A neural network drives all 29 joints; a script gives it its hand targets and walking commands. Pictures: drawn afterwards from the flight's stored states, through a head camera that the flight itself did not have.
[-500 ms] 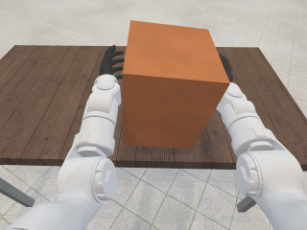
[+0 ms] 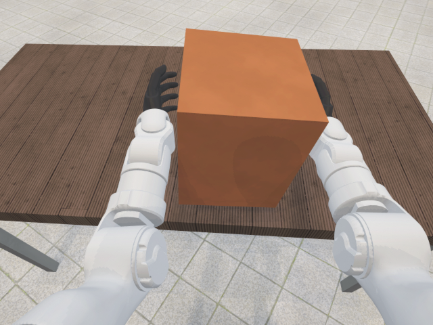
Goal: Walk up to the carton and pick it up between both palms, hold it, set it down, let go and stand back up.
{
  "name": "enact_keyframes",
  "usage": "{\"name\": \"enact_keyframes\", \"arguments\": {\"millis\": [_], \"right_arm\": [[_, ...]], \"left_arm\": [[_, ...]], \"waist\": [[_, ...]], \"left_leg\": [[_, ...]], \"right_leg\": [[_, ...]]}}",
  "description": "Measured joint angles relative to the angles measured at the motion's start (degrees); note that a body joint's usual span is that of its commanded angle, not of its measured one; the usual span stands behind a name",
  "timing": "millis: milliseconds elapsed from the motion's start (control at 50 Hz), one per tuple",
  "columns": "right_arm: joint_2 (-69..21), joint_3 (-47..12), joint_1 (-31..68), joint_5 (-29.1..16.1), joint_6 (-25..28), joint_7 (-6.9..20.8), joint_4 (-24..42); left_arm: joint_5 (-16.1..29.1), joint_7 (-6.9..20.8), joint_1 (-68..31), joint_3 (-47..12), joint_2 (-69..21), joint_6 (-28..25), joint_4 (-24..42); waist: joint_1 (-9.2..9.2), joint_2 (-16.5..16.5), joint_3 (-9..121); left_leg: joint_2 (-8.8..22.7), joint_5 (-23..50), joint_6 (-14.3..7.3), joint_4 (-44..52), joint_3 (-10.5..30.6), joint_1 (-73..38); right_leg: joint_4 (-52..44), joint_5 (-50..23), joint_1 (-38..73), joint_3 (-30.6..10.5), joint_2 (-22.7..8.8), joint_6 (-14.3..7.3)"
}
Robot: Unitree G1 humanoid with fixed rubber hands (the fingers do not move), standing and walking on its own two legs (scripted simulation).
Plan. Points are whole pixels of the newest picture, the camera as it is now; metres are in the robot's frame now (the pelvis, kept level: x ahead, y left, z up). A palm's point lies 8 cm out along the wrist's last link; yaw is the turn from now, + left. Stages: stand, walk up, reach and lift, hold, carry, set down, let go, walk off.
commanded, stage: set down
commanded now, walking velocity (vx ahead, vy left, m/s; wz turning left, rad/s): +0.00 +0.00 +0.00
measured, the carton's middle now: (234, 126) +0.46 +0.03 +0.10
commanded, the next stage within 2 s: none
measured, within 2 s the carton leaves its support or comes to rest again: rests again in 1.28 s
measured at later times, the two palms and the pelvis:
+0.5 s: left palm (161, 123) +0.44 +0.17 +0.11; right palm (312, 127) +0.48 -0.12 +0.09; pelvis +0.00 +0.00 +0.00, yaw +0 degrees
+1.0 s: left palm (162, 129) +0.44 +0.17 +0.10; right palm (311, 130) +0.48 -0.12 +0.08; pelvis +0.00 +0.00 +0.00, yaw -1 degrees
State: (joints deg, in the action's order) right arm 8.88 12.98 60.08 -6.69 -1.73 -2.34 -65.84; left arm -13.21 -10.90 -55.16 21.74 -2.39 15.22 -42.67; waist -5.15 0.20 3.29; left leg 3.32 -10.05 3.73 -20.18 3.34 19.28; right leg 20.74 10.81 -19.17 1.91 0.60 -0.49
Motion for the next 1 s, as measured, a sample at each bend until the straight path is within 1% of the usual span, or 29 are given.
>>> {"name": "enact_keyframes", "arguments": {"millis": [440, 660, 1000], "right_arm": [[0.1, 4.4, 0.0, 5.8, 3.6, 2.3, -2.1], [0.2, 5.3, 0.0, 6.9, 6.0, 3.0, -2.2], [0.1, 8.9, 0.0, 11.4, 7.7, 4.6, -2.5]], "left_arm": [[-1.3, -0.5, 0.6, 1.7, -1.5, -5.2, -2.7], [-1.3, -0.8, 1.1, 1.8, -1.9, -8.0, -2.8], [-3.1, -0.7, 1.3, 4.4, -3.5, -10.6, -3.4]], "waist": [[-1.57, 0.0, 2.3], [-2.05, 0.0, 3.3], [-2.77, 0.0, 3.5]], "left_leg": [[0.3, 0.8, 0.0, 0.6, -0.4, 5.7], [0.4, 1.5, 0.0, 0.6, -0.9, 8.9], [0.4, 1.6, 0.0, 0.9, -1.3, 9.5]], "right_leg": [[0.0, -0.6, -6.1, -0.1, 0.3, -0.3], [0.0, -1.3, -9.5, -0.4, 0.3, -0.3], [0.0, -1.7, -10.2, -0.6, 0.3, -0.3]]}}
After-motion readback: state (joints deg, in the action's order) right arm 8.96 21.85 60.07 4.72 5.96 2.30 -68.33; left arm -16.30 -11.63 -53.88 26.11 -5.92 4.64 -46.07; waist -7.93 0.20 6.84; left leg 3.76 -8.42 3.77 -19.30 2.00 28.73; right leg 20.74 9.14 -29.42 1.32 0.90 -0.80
